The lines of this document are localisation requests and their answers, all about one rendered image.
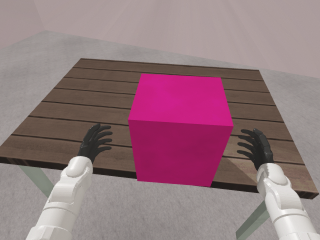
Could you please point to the table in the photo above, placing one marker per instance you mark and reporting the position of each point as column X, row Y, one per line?
column 102, row 91

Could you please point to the left robot hand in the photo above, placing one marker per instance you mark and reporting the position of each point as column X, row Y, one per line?
column 89, row 146

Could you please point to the carton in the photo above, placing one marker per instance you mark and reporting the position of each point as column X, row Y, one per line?
column 179, row 128

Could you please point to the right robot hand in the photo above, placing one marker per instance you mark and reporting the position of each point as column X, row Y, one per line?
column 261, row 149

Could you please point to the right robot forearm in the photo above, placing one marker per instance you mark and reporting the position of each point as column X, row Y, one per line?
column 283, row 204

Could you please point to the left robot forearm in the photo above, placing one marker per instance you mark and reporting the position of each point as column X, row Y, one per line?
column 61, row 210

